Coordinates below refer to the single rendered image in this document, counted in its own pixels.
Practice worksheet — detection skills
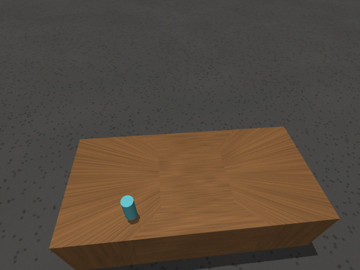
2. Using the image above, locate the can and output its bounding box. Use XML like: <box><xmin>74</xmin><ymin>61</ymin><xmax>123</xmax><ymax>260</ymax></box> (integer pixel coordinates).
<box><xmin>120</xmin><ymin>195</ymin><xmax>137</xmax><ymax>221</ymax></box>

